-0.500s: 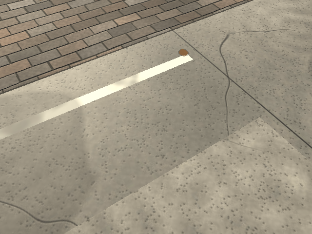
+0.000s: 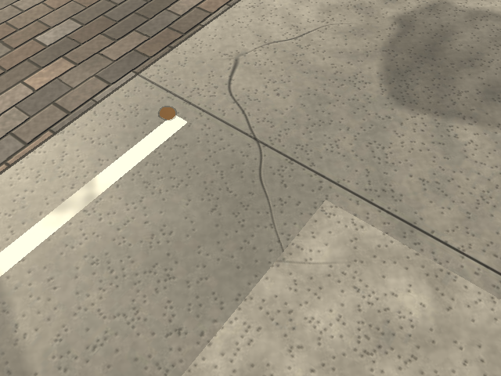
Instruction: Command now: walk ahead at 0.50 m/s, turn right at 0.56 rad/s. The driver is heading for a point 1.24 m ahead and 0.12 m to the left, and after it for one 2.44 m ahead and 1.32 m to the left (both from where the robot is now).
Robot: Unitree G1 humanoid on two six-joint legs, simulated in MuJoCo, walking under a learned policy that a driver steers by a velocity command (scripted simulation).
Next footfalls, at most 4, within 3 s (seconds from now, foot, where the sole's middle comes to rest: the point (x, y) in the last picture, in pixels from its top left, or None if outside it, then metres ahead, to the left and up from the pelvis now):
0.38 left None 0.40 0.12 -0.76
0.86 right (301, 300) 0.64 -0.11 -0.76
1.36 left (186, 235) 0.85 0.22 -0.76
1.90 right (230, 147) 1.21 0.10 -0.76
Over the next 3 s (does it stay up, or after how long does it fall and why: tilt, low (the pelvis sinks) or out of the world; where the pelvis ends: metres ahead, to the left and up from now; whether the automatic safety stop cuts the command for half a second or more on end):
stays up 1.63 0.37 0.00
